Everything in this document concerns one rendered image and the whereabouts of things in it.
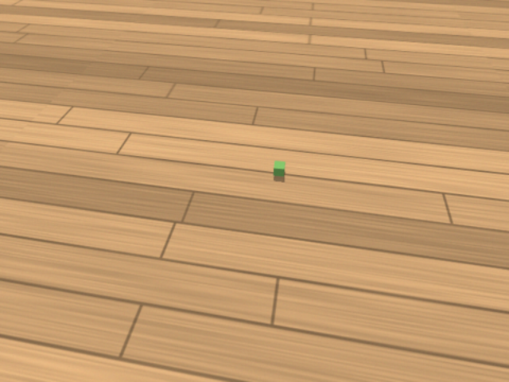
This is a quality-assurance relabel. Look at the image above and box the cube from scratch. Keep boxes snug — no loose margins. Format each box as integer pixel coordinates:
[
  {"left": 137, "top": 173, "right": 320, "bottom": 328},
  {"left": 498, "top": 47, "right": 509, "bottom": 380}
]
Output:
[{"left": 274, "top": 161, "right": 286, "bottom": 177}]

